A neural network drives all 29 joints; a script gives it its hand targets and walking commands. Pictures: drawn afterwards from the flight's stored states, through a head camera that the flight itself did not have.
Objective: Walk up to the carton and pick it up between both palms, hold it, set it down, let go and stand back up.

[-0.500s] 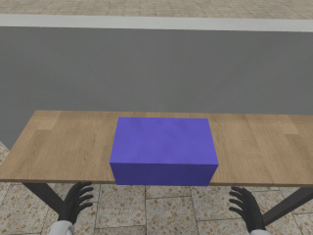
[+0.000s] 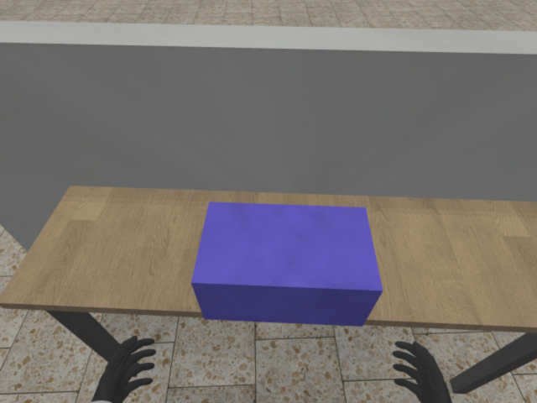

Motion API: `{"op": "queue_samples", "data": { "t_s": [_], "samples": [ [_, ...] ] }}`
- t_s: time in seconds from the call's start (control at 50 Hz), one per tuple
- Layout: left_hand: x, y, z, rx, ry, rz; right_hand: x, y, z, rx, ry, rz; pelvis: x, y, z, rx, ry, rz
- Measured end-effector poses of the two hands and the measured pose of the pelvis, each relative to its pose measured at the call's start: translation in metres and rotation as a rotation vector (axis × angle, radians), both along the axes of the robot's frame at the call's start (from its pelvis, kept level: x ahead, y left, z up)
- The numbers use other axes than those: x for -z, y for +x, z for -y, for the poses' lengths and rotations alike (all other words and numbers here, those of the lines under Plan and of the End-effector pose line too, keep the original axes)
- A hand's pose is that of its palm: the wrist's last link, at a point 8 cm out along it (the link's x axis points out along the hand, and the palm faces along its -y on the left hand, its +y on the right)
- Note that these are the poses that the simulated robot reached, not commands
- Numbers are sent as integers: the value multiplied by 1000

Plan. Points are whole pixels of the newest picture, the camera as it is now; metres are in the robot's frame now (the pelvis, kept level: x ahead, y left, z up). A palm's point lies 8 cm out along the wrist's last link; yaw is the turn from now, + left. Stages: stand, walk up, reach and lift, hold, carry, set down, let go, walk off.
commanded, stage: let go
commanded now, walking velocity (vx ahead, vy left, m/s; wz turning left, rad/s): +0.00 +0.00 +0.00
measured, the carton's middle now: (284, 263) +0.38 -0.02 -0.06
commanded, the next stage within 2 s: stand in 0.40 s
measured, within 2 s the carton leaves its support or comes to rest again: neither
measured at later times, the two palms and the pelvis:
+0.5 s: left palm out of the picture +0.15 +0.24 -0.08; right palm out of the picture +0.15 -0.23 -0.09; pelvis +0.00 +0.00 +0.00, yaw +1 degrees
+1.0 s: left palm out of the picture +0.01 +0.30 -0.11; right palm out of the picture +0.02 -0.28 -0.12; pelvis -0.04 +0.01 +0.00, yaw +1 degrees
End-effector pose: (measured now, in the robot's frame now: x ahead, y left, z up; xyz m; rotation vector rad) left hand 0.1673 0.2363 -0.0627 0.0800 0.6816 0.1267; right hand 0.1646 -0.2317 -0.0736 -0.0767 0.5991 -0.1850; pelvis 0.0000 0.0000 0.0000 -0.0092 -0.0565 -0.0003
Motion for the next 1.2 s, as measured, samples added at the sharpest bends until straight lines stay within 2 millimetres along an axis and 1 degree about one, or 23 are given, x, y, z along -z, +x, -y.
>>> {"op": "queue_samples", "data": {
  "t_s": [0.18, 0.42, 0.46, 0.5, 0.54, 0.66, 0.7, 0.76, 0.82, 0.88, 1.06, 1.14, 1.2],
  "samples": [
    [6, -6, 4, -6, -9, -49, 4, -3, -9, -34, -4, -36, -1, 2, 0, -2, -2, 15],
    [11, -10, 9, -17, -12, -102, 6, -1, -16, -62, -11, -60, -1, 0, -1, 1, -1, 32],
    [14, -12, 6, 27, 57, -107, 10, -4, -13, -106, -49, -118, 0, 1, -1, -7, 3, 8],
    [19, -20, -3, 37, 103, -127, 17, -12, -4, -126, -84, -201, 1, 2, -1, -13, 7, -5],
    [25, -33, -14, 28, 133, -162, 22, -23, 10, -114, -113, -270, 3, 2, -1, -16, 8, -8],
    [38, -83, -48, -14, 200, -314, 28, -65, 50, -44, -181, -413, 4, -2, -2, -19, 8, 4],
    [41, -100, -56, -24, 214, -360, 29, -79, 59, -28, -195, -450, 3, -4, -2, -19, 8, 9],
    [44, -120, -64, -34, 224, -416, 30, -98, 66, -17, -207, -497, 3, -10, -3, -19, 9, 14],
    [46, -136, -67, -36, 226, -450, 33, -113, 68, -15, -207, -532, 2, -17, -4, -19, 10, 20],
    [48, -146, -66, -33, 224, -469, 36, -125, 64, -18, -196, -551, 2, -25, -4, -19, 11, 25],
    [53, -163, -57, -18, 198, -471, 46, -148, 47, -39, -146, -572, 2, -45, -5, -17, 13, 35],
    [54, -172, -55, -20, 193, -474, 49, -157, 44, -38, -131, -576, 3, -52, -5, -15, 14, 35],
    [54, -179, -54, -24, 195, -484, 51, -162, 45, -34, -127, -584, 4, -56, -4, -14, 16, 33]
  ]
}}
